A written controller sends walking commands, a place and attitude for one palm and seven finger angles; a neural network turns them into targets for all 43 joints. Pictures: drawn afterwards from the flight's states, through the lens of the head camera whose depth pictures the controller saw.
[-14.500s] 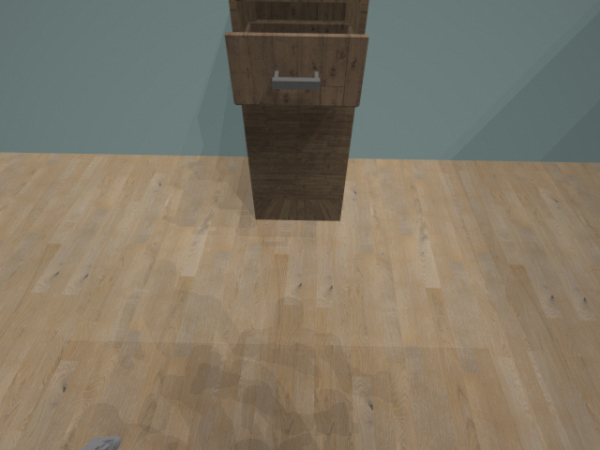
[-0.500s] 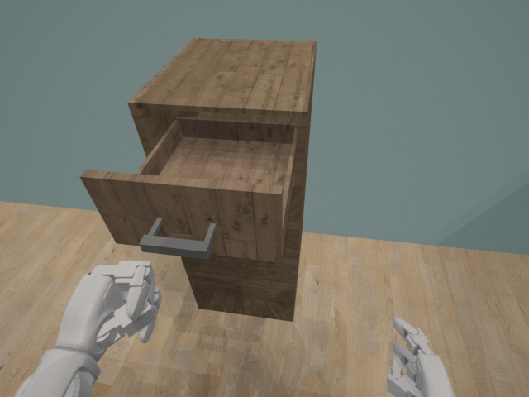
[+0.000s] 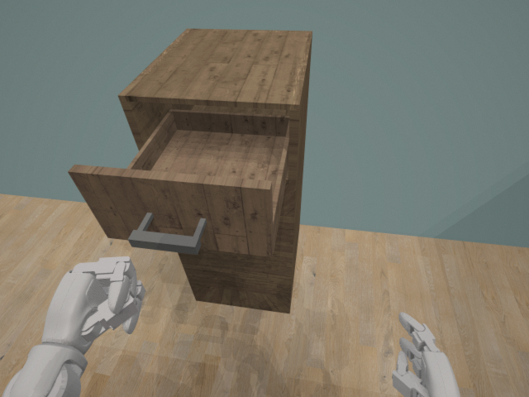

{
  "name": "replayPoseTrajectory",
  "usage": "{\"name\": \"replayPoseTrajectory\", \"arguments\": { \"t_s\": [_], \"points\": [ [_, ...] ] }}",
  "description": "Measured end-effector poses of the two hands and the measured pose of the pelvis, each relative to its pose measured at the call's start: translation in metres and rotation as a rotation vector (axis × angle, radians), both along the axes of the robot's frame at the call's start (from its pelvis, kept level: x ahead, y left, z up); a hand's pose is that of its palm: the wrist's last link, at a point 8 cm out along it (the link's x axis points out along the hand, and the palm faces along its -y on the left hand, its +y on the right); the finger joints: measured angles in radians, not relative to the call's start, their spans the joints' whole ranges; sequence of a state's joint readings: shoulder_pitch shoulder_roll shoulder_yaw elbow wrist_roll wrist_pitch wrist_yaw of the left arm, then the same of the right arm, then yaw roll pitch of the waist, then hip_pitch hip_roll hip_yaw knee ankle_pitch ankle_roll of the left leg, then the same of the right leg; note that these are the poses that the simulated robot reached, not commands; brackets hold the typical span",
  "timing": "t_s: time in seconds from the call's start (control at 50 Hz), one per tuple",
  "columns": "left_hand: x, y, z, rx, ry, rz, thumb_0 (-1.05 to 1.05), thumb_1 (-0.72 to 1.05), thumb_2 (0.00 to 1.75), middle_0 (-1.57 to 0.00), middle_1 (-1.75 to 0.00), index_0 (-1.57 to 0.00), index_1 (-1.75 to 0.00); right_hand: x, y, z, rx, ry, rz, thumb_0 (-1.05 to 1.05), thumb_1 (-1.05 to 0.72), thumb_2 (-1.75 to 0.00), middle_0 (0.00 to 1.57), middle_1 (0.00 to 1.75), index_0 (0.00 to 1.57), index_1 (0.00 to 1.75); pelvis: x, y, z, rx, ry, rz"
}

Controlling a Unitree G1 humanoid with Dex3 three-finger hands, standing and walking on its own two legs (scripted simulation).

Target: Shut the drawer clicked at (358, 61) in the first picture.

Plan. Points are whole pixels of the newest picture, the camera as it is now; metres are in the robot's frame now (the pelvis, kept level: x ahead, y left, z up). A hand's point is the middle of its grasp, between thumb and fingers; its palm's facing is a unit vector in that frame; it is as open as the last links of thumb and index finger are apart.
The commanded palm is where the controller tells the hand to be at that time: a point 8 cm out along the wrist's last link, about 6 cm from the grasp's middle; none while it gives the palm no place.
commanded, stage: bring the fist close to the handle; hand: left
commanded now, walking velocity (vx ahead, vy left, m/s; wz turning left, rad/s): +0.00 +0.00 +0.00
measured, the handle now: (169, 231) +0.36 +0.21 +0.05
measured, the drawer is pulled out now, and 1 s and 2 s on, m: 0.24 0.24 0.19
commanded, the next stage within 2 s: push the drawer shut in 1.14 s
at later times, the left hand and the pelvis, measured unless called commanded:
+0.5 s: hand (157, 291) +0.24 +0.18 +0.07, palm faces -0.03 -1.00 -0.04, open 3.3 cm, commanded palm +0.22 +0.24 +0.07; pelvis +0.00 +0.01 -0.01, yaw -1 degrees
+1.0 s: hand (173, 281) +0.27 +0.17 +0.05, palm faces -0.07 -1.00 -0.03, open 3.3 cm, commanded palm +0.24 +0.23 +0.05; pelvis +0.00 +0.03 -0.02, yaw -1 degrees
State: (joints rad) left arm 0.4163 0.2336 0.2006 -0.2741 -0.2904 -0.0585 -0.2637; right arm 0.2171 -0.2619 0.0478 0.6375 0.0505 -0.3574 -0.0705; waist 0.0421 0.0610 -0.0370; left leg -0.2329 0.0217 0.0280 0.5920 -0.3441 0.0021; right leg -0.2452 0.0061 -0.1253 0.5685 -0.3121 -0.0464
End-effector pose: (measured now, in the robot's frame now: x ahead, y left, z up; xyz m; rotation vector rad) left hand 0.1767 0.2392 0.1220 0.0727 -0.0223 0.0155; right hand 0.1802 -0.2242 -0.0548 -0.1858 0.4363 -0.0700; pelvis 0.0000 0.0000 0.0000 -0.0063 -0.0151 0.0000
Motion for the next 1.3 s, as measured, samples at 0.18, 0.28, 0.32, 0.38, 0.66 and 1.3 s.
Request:
{"name": "replayPoseTrajectory", "arguments": {
  "t_s": [0.18,0.28,0.32,0.38,0.66,1.3],
  "points": [
    [0.022,-0.005,-0.016,-0.006,0.022,-0.035,0.01,0.9,0.9,-1.41,-1.6,-1.4,-1.6,-0.017,-0.005,-0.013,-0.007,0.071,-0.028,0.02,-0.9,-0.9,0.2,0.3,0.21,0.3,-0.001,0.003,-0.002,0.002,0.025,-0.006],
    [0.032,-0.005,-0.028,-0.02,0.037,-0.043,0.01,0.9,0.9,-1.4,-1.6,-1.4,-1.6,-0.025,-0.005,-0.019,-0.012,0.11,-0.049,0.02,-0.9,-0.9,0.2,0.3,0.21,0.3,0.0,0.006,-0.003,0.005,0.043,-0.012],
    [0.036,-0.004,-0.033,-0.022,0.042,-0.036,0.01,0.9,0.9,-1.4,-1.6,-1.4,-1.6,-0.028,-0.005,-0.021,-0.015,0.125,-0.053,0.02,-0.9,-0.9,0.2,0.3,0.21,0.3,0.001,0.007,-0.004,0.005,0.05,-0.014],
    [0.038,-0.001,-0.038,-0.022,0.044,-0.027,0.01,0.9,0.9,-1.4,-1.6,-1.4,-1.6,-0.031,-0.004,-0.023,-0.018,0.141,-0.056,0.02,-0.9,-0.9,0.2,0.3,0.21,0.3,0.001,0.009,-0.005,0.004,0.06,-0.016],
    [0.053,0.001,-0.067,-0.038,0.055,-0.05,0.01,0.9,0.9,-1.4,-1.6,-1.4,-1.6,-0.031,0.006,-0.033,-0.026,0.187,-0.054,0.02,-0.9,-0.9,0.2,0.3,0.21,0.3,-0.002,0.02,-0.013,0.0,0.109,-0.015],
    [0.069,-0.021,-0.073,-0.024,0.031,-0.059,0.01,0.9,0.9,-1.41,-1.6,-1.4,-1.6,-0.035,0.006,-0.046,0.001,0.248,-0.059,0.02,-0.9,-0.9,0.2,0.3,0.21,0.3,-0.006,0.017,-0.021,0.005,0.135,-0.016]
  ]
}}
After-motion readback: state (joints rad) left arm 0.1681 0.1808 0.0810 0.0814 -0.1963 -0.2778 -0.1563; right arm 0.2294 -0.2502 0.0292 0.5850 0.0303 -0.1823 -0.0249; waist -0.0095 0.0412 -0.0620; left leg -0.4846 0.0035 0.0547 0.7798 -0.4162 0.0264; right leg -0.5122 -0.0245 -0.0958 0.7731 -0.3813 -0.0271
